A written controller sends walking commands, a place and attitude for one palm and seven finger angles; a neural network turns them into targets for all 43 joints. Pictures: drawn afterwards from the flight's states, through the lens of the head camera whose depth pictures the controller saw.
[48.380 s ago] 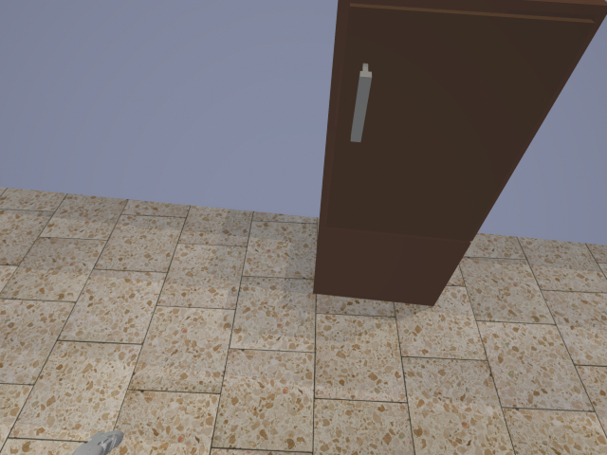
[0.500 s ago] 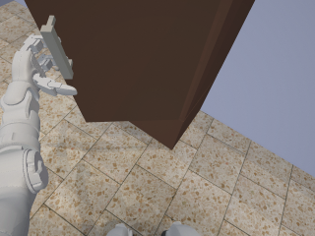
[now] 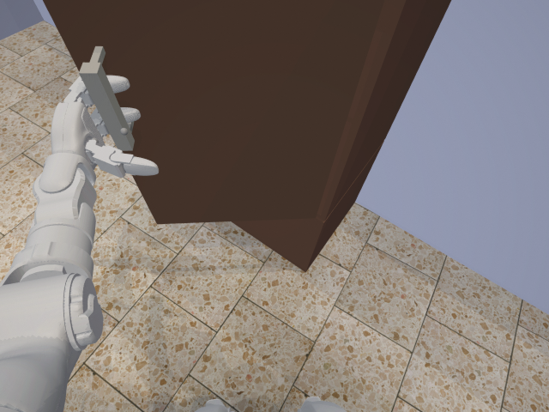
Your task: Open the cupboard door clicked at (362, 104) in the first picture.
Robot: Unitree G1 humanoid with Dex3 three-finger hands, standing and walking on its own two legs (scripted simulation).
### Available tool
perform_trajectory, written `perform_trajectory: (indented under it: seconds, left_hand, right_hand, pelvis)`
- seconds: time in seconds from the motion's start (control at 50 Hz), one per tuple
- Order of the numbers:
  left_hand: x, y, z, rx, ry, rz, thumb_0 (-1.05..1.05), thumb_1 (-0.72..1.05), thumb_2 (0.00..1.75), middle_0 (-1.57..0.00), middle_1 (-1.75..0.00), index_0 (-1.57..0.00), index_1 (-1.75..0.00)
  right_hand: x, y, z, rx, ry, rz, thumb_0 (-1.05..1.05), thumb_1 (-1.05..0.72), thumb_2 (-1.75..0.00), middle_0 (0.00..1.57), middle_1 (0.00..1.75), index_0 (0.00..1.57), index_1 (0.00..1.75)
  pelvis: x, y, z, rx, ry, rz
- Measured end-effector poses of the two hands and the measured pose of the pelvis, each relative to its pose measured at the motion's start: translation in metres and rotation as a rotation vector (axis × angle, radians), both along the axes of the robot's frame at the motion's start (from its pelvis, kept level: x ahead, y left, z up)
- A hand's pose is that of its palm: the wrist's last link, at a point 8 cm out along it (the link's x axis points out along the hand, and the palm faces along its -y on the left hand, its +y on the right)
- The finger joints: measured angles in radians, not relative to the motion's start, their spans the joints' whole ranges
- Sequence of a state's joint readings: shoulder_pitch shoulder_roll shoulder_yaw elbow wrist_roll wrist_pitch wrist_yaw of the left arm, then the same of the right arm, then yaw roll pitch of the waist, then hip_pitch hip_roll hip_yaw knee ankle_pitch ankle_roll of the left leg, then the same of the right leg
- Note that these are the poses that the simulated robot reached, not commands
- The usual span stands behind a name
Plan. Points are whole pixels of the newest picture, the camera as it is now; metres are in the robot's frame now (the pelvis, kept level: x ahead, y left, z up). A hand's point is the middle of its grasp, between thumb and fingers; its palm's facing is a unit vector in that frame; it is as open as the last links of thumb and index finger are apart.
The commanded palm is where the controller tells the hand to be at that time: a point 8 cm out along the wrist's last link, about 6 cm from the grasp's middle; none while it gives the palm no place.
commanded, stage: slide the fingers in behind the handle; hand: left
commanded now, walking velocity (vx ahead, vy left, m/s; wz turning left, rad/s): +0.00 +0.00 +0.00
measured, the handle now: (113, 102) +0.55 +0.21 +0.11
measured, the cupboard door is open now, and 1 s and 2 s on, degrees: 40 40 73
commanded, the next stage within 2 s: close the thumb around the handle in 0.36 s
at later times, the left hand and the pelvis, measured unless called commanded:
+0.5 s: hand (126, 132) +0.49 +0.19 +0.11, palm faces +0.02 -1.00 -0.01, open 14.1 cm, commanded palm +0.47 +0.23 +0.11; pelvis +0.00 +0.00 +0.00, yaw +1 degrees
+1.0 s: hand (125, 132) +0.50 +0.19 +0.10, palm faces +0.01 -1.00 +0.00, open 6.8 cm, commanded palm +0.47 +0.23 +0.11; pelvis +0.00 +0.00 +0.00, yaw +0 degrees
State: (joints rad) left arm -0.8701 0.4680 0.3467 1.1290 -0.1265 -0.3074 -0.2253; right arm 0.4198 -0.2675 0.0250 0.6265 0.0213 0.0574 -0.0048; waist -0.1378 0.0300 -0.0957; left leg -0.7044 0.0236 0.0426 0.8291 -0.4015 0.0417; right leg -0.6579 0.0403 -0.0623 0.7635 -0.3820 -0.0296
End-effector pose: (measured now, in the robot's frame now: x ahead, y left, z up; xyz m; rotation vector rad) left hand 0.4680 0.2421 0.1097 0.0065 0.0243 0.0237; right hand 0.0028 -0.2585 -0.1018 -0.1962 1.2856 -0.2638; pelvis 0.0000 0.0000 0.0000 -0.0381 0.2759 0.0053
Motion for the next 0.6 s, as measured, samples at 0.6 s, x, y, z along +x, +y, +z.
perform_trajectory:
  seconds: [0.6]
  left_hand:
    - [0.004, -0.001, -0.003, 0.004, 0.004, -0.003, -0.01, -0.43, 0.33, -0.30, -1.20, -0.29, -1.20]
  right_hand:
    - [-0.010, -0.005, -0.001, -0.016, 0.028, 0.006, 0.01, -0.91, -0.90, 0.20, 0.30, 0.21, 0.30]
  pelvis:
    - [-0.004, -0.002, -0.002, -0.001, 0.011, 0.009]
